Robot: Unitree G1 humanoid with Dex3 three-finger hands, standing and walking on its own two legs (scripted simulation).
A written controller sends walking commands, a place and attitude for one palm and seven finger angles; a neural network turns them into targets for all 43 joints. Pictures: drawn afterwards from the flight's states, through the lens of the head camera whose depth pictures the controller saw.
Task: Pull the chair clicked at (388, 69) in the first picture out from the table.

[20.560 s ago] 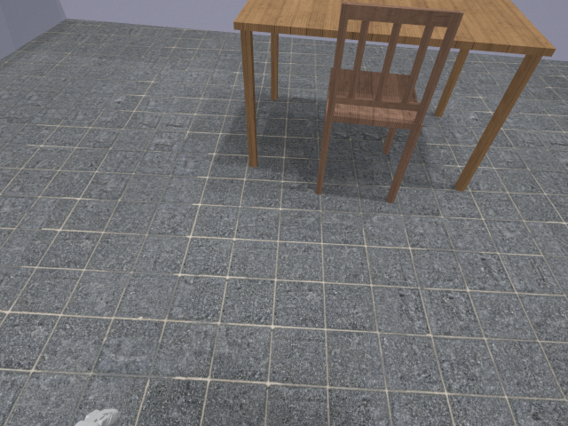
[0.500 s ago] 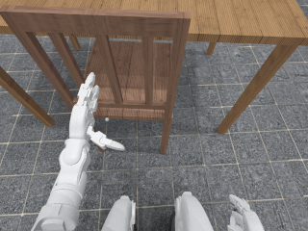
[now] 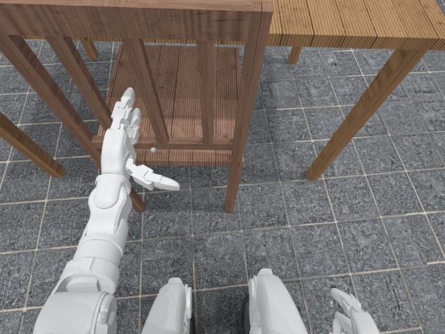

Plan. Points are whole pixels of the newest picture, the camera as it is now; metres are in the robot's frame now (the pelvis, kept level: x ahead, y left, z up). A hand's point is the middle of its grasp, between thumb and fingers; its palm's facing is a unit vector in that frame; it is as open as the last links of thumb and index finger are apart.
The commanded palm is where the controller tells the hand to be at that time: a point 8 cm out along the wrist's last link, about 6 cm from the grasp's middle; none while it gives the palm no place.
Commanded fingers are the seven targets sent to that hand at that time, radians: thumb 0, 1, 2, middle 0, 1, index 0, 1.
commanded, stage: push the fingers through the gap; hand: left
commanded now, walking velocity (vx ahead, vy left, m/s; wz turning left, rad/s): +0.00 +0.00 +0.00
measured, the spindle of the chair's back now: (151, 100) +0.53 +0.13 +0.04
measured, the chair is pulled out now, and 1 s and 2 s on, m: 0.00 0.00 0.00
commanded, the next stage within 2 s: hook a spindle and tug to test in 1.06 s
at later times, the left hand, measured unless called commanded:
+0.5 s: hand (162, 124) +0.48 +0.10 +0.03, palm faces -0.02 -1.00 -0.06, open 16.9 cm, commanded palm +0.45 +0.16 +0.03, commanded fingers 0.00 -0.50 0.30 -0.06 -0.08 -0.06 -0.08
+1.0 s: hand (162, 119) +0.49 +0.11 +0.03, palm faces -0.02 -1.00 -0.03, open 16.9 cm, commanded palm +0.47 +0.16 +0.03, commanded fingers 0.00 -0.50 0.30 -0.06 -0.08 -0.06 -0.08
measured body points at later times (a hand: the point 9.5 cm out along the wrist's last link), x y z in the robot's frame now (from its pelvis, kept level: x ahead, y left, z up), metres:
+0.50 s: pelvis -0.01 +0.00 -0.01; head +0.14 +0.00 +0.42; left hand +0.47 +0.16 +0.04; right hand +0.07 -0.27 -0.13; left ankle +0.02 +0.12 -0.62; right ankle +0.06 -0.12 -0.62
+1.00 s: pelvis -0.01 +0.00 -0.01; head +0.14 +0.00 +0.41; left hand +0.49 +0.16 +0.03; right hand +0.03 -0.27 -0.13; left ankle +0.02 +0.12 -0.62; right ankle +0.06 -0.12 -0.62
